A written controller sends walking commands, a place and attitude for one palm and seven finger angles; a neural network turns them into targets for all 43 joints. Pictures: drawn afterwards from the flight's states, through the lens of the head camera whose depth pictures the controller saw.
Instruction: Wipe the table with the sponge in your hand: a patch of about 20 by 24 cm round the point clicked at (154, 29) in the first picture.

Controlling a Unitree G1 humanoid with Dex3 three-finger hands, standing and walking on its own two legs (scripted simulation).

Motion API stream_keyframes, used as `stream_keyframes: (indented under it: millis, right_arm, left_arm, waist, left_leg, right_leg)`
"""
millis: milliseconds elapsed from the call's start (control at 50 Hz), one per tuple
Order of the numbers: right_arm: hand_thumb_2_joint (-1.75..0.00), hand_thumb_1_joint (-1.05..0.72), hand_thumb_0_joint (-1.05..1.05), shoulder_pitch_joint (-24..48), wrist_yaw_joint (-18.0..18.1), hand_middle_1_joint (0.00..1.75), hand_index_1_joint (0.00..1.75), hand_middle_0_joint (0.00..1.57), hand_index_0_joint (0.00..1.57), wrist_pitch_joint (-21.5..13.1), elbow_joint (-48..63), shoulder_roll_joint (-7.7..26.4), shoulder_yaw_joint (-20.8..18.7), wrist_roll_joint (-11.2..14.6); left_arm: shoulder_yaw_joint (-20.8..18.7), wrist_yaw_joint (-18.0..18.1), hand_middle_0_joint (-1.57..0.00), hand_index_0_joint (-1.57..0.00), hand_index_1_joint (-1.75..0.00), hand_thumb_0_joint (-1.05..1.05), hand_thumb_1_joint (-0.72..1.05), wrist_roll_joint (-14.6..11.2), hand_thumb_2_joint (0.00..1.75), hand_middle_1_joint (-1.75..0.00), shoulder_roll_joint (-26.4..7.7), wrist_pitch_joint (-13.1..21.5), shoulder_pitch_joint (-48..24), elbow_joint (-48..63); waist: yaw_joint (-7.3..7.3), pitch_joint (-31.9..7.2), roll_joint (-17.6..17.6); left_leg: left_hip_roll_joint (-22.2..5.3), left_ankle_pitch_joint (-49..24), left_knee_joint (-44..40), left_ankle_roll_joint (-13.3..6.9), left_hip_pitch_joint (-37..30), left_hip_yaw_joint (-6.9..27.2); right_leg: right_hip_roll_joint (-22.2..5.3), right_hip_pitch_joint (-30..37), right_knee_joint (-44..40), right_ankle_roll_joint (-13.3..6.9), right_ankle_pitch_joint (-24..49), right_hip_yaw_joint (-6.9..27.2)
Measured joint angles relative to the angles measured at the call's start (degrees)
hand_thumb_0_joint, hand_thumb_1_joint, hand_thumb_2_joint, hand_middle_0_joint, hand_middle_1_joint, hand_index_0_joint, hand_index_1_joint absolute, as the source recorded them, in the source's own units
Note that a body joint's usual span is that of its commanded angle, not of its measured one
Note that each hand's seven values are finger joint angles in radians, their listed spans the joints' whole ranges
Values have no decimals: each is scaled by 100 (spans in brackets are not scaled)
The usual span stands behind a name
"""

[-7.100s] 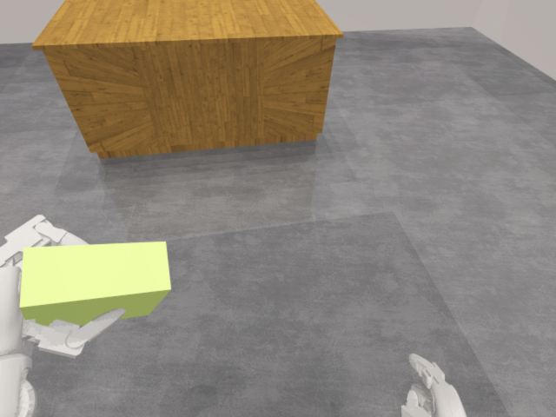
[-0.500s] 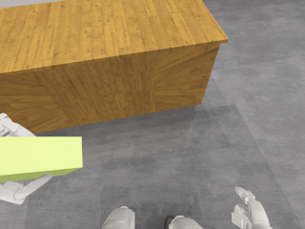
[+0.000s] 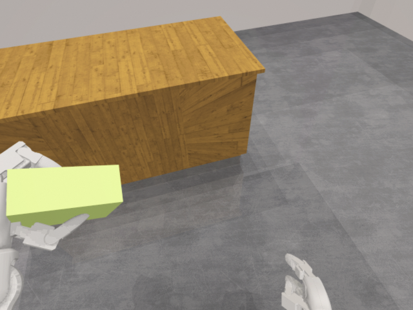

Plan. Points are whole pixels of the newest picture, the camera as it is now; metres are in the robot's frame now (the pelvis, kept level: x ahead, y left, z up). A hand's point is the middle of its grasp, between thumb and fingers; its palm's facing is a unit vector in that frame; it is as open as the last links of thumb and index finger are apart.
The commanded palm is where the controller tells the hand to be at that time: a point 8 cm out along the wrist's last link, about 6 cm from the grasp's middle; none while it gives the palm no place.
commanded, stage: take the last steps up to it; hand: left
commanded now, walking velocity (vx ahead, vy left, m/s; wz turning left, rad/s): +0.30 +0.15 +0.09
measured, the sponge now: (82, 196) +0.23 +0.21 +0.16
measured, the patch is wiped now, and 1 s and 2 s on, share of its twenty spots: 0.00 0.00 0.00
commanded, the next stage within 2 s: none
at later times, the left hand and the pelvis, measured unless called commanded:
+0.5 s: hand (22, 229) +0.17 +0.26 +0.18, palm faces +0.45 -0.78 -0.44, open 9.6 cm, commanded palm +0.13 +0.29 +0.19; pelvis -0.02 +0.00 +0.01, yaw +2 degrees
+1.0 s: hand (20, 173) +0.25 +0.31 +0.18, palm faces +0.41 -0.78 -0.47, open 9.6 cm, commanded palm +0.19 +0.36 +0.19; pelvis +0.05 +0.07 +0.01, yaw +3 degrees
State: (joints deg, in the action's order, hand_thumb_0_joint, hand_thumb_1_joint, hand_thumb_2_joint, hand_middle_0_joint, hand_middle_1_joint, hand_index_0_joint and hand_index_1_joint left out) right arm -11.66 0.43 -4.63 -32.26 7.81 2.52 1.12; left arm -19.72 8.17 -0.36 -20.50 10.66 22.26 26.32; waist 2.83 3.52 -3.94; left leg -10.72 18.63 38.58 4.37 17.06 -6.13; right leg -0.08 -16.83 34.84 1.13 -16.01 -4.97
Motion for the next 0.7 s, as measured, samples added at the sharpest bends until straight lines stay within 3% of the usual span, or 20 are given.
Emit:
stream_keyframes:
  millis: [20,60,120,180,220,280,360,400,440,500,580,620,660,700]
  right_arm:
    - [-90,-90,1,62,-5,30,30,21,21,16,-60,39,-13,-3]
    - [-90,-90,1,160,22,30,30,21,21,106,-227,141,-56,-10]
    - [-90,-90,1,221,77,30,30,21,21,329,-362,318,-140,-22]
    - [-90,-90,1,106,155,30,30,21,21,440,-360,497,-294,-35]
    - [-90,-90,1,-30,212,30,30,20,21,439,-382,616,-412,-46]
    - [-90,-91,1,-240,272,30,30,20,20,380,-436,768,-563,-63]
    - [-90,-91,1,-413,305,30,30,20,20,248,-443,911,-659,-88]
    - [-90,-91,1,-427,342,30,30,20,20,172,-398,911,-689,-105]
    - [-90,-91,1,-398,367,30,30,20,20,83,-403,795,-675,-95]
    - [-90,-91,1,-386,321,30,30,20,20,-44,-457,530,-571,-72]
    - [-90,-90,1,-304,269,30,30,20,20,-159,-463,246,-334,-80]
    - [-90,-90,1,-214,238,30,30,20,20,-168,-433,168,-240,-88]
    - [-90,-90,1,-13,197,30,30,20,21,-75,-530,173,-222,-89]
    - [-90,-90,1,151,154,30,30,21,21,58,-642,200,-228,-101]
  left_arm:
    - [45,-15,-80,-79,-135,0,-44,22,100,-135,26,11,-105,-56]
    - [144,-55,-80,-79,-135,0,-44,9,100,-135,49,5,-198,-116]
    - [95,-93,-80,-79,-135,0,-44,-55,100,-135,21,16,228,30]
    - [-42,-84,-80,-79,-135,0,-44,-67,100,-135,-145,88,807,247]
    - [-128,-49,-80,-79,-135,0,-44,-58,100,-135,-280,144,1031,356]
    - [-233,26,-80,-79,-135,0,-44,-30,100,-135,-395,215,1117,461]
    - [-251,110,-80,-79,-135,0,-44,-11,100,-135,-269,279,1014,472]
    - [-203,125,-80,-79,-135,0,-44,-10,100,-135,-154,303,903,400]
    - [-142,129,-80,-79,-135,0,-44,40,100,-135,-44,297,791,223]
    - [-65,74,-80,-79,-135,0,-44,111,100,-135,25,257,670,-90]
    - [25,59,-80,-79,-135,0,-44,107,100,-135,74,200,462,-185]
    - [50,47,-80,-79,-135,0,-44,117,100,-135,29,236,293,-170]
    - [145,-10,-80,-79,-135,0,-44,110,100,-135,66,284,41,-243]
    - [199,-92,-80,-79,-135,0,-44,75,100,-135,145,336,-78,-365]
  waist:
    - [-86,94,-83]
    - [-239,200,-60]
    - [-407,187,102]
    - [-576,78,233]
    - [-601,-2,322]
    - [-537,-108,471]
    - [-442,-211,559]
    - [-406,-213,535]
    - [-345,-233,508]
    - [-317,-407,396]
    - [-201,-432,203]
    - [-171,-366,103]
    - [-174,-219,-31]
    - [-147,-114,-31]
  left_leg:
    - [4,287,303,-55,162,147]
    - [294,750,1199,-160,548,396]
    - [661,507,2112,-212,894,421]
    - [799,368,1889,-248,884,301]
    - [843,420,1416,-292,734,222]
    - [890,609,603,-394,404,107]
    - [934,511,-793,-548,-306,17]
    - [942,-144,-1167,-596,-497,31]
    - [936,-314,-1011,-577,-546,17]
    - [904,-96,-954,-572,-630,82]
    - [847,75,-774,-483,-680,126]
    - [818,332,-302,-475,-498,184]
    - [828,650,896,-511,-6,336]
    - [913,543,2038,-447,522,424]
  right_leg:
    - [58,-63,80,-149,61,-64]
    - [25,-169,132,-338,53,-103]
    - [7,-242,-190,-412,282,40]
    - [-1,-248,-598,-432,563,89]
    - [-25,-234,-814,-438,694,72]
    - [-104,-230,-979,-428,794,30]
    - [-215,-267,-835,-336,724,-38]
    - [-239,-368,-387,-252,232,-31]
    - [-247,-561,533,-160,-574,-2]
    - [-270,-738,1474,-68,-900,-88]
    - [-306,-253,582,5,-859,-347]
    - [-281,32,-78,-103,-195,-452]
    - [-288,-23,128,-273,18,-565]
    - [-340,16,126,-310,-134,-569]
